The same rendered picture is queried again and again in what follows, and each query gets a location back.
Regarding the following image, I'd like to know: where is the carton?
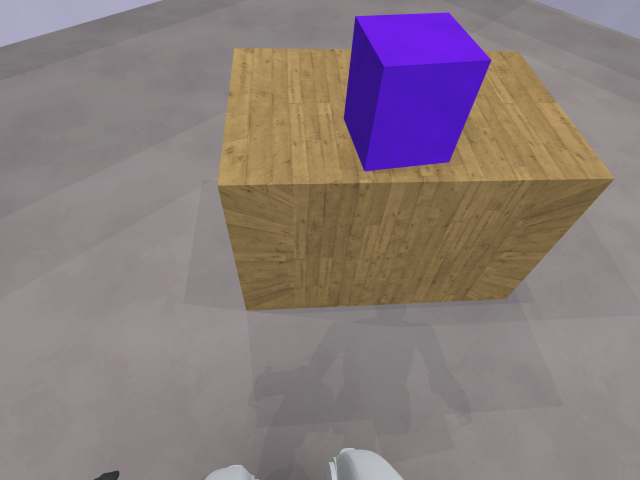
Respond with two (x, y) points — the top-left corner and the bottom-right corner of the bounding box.
(344, 13), (491, 171)

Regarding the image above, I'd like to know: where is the pedestal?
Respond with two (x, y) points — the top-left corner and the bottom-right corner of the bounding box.
(217, 48), (615, 311)

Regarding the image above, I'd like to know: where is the right robot thigh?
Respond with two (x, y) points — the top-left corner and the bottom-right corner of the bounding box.
(326, 450), (403, 480)

